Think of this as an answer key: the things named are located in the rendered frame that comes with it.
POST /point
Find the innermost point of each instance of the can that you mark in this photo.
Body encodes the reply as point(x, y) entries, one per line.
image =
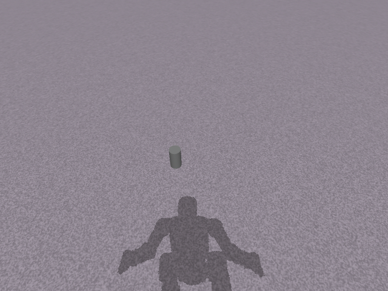
point(175, 156)

